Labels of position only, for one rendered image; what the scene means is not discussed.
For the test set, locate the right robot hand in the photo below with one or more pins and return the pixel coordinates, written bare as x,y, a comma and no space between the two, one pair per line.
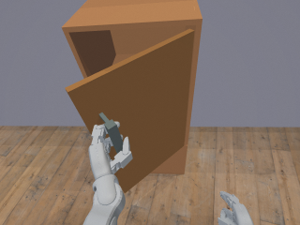
239,214

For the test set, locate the left robot hand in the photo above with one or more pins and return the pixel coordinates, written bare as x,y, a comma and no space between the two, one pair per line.
99,153

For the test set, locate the cupboard door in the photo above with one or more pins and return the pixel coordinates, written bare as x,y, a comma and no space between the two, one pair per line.
147,94

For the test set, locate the left robot forearm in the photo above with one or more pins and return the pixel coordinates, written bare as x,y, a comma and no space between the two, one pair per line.
108,201

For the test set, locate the handle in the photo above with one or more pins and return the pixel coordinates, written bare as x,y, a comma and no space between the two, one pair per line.
113,132

